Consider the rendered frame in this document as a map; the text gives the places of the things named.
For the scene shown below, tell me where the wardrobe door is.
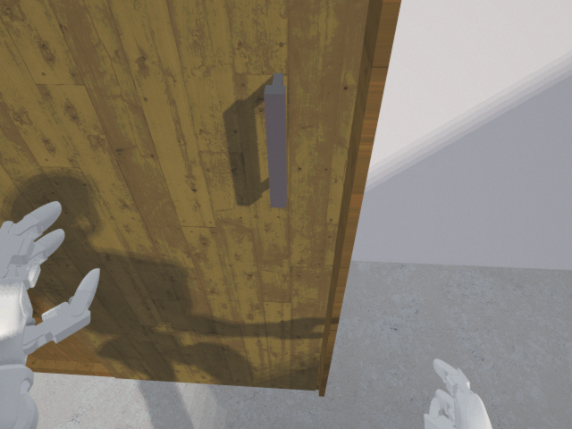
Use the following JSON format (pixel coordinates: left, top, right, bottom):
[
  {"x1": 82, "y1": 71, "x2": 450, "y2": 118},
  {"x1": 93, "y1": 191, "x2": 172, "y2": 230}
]
[
  {"x1": 27, "y1": 289, "x2": 100, "y2": 363},
  {"x1": 0, "y1": 0, "x2": 369, "y2": 391}
]

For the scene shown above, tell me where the handle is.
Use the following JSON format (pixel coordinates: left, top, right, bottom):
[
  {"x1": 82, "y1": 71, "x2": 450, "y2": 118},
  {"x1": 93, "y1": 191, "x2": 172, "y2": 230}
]
[{"x1": 264, "y1": 73, "x2": 287, "y2": 208}]

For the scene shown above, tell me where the robot left hand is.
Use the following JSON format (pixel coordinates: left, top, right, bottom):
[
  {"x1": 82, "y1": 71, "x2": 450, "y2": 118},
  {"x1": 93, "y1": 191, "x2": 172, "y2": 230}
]
[{"x1": 0, "y1": 201, "x2": 100, "y2": 366}]

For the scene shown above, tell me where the robot right hand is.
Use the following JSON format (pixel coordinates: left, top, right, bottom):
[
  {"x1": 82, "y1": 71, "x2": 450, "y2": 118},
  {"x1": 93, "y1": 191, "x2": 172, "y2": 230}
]
[{"x1": 424, "y1": 358, "x2": 492, "y2": 429}]

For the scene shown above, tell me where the robot left forearm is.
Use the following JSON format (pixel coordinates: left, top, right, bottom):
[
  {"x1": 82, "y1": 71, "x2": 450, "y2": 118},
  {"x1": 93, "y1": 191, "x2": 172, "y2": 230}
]
[{"x1": 0, "y1": 364, "x2": 38, "y2": 429}]

